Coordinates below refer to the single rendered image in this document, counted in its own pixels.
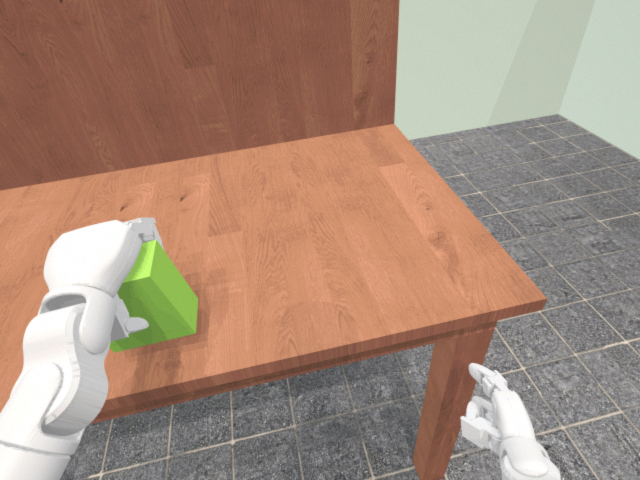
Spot sponge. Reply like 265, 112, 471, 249
109, 240, 198, 352

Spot robot left hand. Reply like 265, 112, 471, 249
44, 218, 164, 342

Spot table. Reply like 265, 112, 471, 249
0, 0, 547, 480

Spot robot right hand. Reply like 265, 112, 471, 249
460, 363, 536, 455

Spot right robot forearm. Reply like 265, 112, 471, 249
499, 436, 561, 480

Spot left robot forearm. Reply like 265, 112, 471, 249
0, 285, 117, 480

